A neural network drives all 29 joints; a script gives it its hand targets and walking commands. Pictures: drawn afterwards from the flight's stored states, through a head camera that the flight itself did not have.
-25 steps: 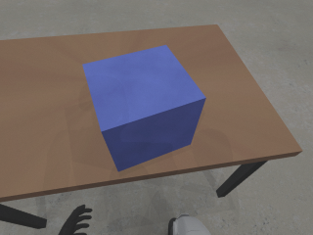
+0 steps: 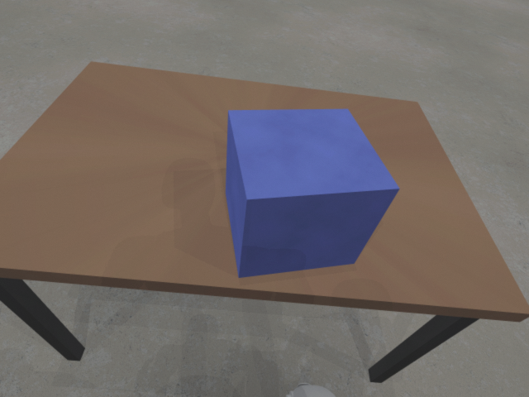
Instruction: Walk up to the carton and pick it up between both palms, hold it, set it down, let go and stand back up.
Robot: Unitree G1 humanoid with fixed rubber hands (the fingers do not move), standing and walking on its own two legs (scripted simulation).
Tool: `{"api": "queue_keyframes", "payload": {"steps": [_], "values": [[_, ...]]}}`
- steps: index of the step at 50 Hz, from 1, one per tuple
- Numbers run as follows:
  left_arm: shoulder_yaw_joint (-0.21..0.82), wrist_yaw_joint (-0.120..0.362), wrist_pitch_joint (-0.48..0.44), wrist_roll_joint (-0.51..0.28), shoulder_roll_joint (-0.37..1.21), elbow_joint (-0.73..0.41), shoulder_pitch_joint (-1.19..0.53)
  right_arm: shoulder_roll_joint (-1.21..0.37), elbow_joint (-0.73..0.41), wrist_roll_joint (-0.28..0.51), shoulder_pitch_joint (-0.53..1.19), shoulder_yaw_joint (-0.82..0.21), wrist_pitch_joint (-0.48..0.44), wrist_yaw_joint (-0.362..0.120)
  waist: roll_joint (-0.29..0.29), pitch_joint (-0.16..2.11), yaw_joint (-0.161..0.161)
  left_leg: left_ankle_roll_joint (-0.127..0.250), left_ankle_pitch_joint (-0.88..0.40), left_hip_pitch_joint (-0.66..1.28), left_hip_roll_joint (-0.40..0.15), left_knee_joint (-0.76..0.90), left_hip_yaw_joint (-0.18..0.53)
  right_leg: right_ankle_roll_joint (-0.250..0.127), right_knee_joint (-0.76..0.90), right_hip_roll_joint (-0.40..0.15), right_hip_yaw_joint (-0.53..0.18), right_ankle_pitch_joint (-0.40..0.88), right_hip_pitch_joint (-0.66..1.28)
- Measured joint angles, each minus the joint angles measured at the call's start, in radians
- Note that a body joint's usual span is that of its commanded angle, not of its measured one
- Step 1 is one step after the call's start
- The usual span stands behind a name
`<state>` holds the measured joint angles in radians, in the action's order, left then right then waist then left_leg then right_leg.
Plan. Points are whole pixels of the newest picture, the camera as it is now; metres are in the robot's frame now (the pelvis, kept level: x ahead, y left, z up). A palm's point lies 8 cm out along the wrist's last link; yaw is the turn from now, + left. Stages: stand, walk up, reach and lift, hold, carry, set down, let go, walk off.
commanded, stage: walk up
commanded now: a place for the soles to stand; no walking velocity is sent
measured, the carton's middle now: (294, 191) +0.48 -0.05 +0.04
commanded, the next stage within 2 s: stand in 0.90 s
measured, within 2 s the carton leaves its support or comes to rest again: neither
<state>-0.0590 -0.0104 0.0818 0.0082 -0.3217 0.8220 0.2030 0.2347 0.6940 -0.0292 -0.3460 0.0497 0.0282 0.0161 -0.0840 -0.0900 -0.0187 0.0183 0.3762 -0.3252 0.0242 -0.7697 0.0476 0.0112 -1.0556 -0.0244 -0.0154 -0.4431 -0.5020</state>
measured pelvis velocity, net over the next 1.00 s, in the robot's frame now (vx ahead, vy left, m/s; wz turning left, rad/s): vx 0.01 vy -0.02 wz -0.05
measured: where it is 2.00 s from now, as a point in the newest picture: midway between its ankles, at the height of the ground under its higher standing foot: outside the picture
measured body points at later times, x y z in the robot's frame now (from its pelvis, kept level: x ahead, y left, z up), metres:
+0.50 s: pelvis +0.00 -0.01 +0.02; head -0.01 -0.01 +0.47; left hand +0.10 +0.23 -0.11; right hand +0.08 -0.26 -0.11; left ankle +0.03 +0.11 -0.71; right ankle +0.00 -0.14 -0.71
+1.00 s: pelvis +0.01 -0.02 +0.02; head +0.02 -0.02 +0.47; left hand +0.10 +0.23 -0.11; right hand +0.09 -0.27 -0.11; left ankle +0.03 +0.11 -0.71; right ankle +0.00 -0.15 -0.71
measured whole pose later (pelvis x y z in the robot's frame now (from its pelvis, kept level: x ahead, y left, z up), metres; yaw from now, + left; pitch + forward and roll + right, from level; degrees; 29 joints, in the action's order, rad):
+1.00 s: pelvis +0.01 -0.02 +0.02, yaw -3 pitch -2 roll +0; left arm 0.00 0.00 0.02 0.00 -0.23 0.79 0.27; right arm 0.24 0.76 0.00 -0.28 0.00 0.02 0.00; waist 0.00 -0.04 0.00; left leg -0.01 0.29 -0.25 -0.01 -0.57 0.01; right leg 0.01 -0.57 -0.01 -0.03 -0.31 -0.23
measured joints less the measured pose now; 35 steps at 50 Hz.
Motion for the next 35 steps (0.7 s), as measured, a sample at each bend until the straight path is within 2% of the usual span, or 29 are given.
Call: {"api": "queue_keyframes", "payload": {"steps": [3, 6, 8, 10, 12, 15, 35], "values": [[0.0, 0.002, -0.016, 0.003, 0.002, 0.008, 0.032, -0.001, -0.004, 0.001, 0.011, -0.007, -0.005, -0.002, -0.004, 0.005, 0.018, 0.002, -0.024, -0.015, 0.008, 0.031, -0.013, 0.019, 0.092, -0.008, -0.019, -0.012, 0.071], [0.005, 0.005, -0.027, 0.005, 0.024, 0.013, 0.061, 0.007, -0.018, -0.002, 0.035, -0.012, -0.001, -0.007, 0.022, 0.003, 0.028, -0.002, -0.022, -0.046, 0.004, 0.014, -0.026, 0.023, 0.318, -0.012, 0.003, 0.01, 0.18], [0.014, 0.004, -0.038, 0.011, 0.068, 0.023, 0.056, 0.028, -0.008, 0.004, 0.062, -0.011, 0.003, -0.009, 0.107, -0.027, 0.023, -0.011, -0.014, -0.053, -0.036, -0.011, 0.009, 0.017, 0.385, 0.03, 0.038, 0.097, 0.216], [0.029, 0.008, -0.053, 0.014, 0.092, 0.007, 0.076, 0.03, -0.004, 0.014, 0.058, -0.015, 0.008, -0.013, 0.145, -0.015, 0.028, -0.021, -0.028, -0.051, -0.046, 0.009, 0.023, 0.012, 0.419, 0.042, 0.049, 0.123, 0.225], [0.035, 0.014, -0.061, 0.006, 0.096, 0.001, 0.098, 0.016, 0.0, 0.012, 0.052, -0.025, 0.009, -0.015, 0.128, 0.005, 0.036, -0.012, -0.053, -0.028, -0.027, 0.061, -0.004, 0.011, 0.41, 0.02, 0.025, 0.116, 0.215], [0.045, 0.019, -0.059, 0.001, 0.102, -0.001, 0.108, 0.004, 0.014, 0.022, 0.04, -0.036, -0.005, -0.025, 0.123, 0.029, 0.028, -0.011, -0.074, 0.006, -0.012, 0.116, -0.013, 0.018, 0.429, 0.003, 0.016, 0.117, 0.231], [0.052, 0.015, -0.08, -0.005, 0.092, -0.051, 0.082, 0.011, 0.062, 0.026, 0.021, -0.03, -0.015, -0.024, 0.075, 0.058, 0.01, -0.025, -0.086, 0.051, -0.024, 0.185, -0.027, 0.004, 0.471, 0.013, -0.001, 0.125, 0.256]]}}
